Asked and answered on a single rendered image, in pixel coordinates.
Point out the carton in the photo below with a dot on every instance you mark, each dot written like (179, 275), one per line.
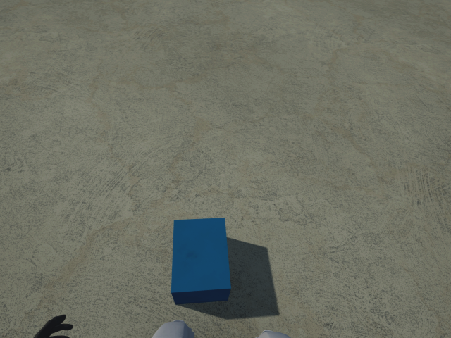
(200, 266)

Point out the left robot hand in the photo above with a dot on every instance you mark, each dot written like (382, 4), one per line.
(52, 326)

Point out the robot left thigh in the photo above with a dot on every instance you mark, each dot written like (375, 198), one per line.
(174, 330)

